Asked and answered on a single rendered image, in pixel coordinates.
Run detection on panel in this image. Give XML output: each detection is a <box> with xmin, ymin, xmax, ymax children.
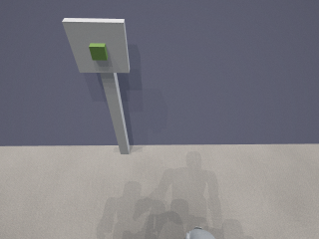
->
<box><xmin>62</xmin><ymin>18</ymin><xmax>130</xmax><ymax>154</ymax></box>

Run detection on button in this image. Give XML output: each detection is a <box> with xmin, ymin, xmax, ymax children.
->
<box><xmin>89</xmin><ymin>43</ymin><xmax>108</xmax><ymax>61</ymax></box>

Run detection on right robot thigh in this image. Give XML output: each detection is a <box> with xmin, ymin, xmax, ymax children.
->
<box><xmin>185</xmin><ymin>228</ymin><xmax>215</xmax><ymax>239</ymax></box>

